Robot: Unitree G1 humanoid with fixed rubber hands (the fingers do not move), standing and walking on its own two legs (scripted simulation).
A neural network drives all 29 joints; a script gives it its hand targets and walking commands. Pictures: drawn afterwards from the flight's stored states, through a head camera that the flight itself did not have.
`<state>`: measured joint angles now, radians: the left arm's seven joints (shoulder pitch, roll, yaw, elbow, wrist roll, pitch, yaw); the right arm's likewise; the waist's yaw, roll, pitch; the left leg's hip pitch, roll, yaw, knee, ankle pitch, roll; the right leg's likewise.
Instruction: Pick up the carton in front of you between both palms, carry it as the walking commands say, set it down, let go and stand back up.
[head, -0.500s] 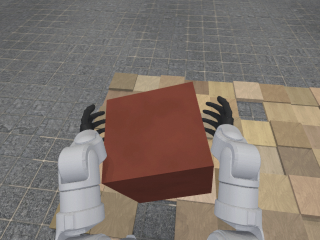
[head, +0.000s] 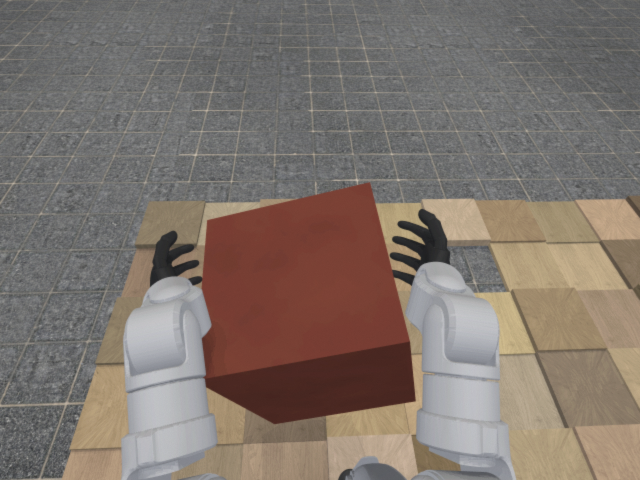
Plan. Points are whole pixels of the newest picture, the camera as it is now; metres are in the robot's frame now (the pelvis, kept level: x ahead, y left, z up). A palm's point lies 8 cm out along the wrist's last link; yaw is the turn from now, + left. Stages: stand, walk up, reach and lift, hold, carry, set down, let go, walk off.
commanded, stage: carry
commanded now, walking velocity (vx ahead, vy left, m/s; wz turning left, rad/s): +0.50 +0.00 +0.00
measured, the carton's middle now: (317, 315) +0.34 -0.03 +0.00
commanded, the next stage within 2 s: none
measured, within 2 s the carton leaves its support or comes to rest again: neither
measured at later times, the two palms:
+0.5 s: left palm (148, 100) +0.70 +0.20 +0.12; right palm (329, 89) +0.69 -0.10 +0.13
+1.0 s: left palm (173, 14) +1.03 +0.20 +0.13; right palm (309, 9) +1.05 -0.10 +0.12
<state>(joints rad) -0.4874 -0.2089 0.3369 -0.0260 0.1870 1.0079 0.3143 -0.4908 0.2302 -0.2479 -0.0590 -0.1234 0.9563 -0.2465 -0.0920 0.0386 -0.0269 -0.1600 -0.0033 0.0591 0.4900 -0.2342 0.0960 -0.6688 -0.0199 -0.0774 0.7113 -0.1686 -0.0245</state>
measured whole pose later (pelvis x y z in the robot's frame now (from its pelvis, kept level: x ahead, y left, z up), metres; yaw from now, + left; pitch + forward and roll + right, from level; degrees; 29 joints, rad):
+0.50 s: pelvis +0.35 +0.04 -0.02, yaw +1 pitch +5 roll -2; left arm -0.57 -0.13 0.26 -0.06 0.07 1.08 0.32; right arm -0.51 0.21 -0.26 -0.16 -0.13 1.02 -0.24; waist 0.00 0.02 -0.06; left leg -0.53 0.00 0.08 0.63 -0.22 0.12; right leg -0.27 -0.03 0.00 1.08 -0.58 0.02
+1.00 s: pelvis +0.69 +0.02 -0.01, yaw +3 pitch +4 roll +0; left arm -0.63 -0.17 0.29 -0.02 0.10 1.11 0.34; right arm -0.56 0.17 -0.29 -0.14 -0.09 1.09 -0.25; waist 0.05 0.02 -0.02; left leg -0.35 -0.05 -0.01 1.26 -0.44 0.04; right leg -0.55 0.05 -0.15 0.65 -0.17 -0.14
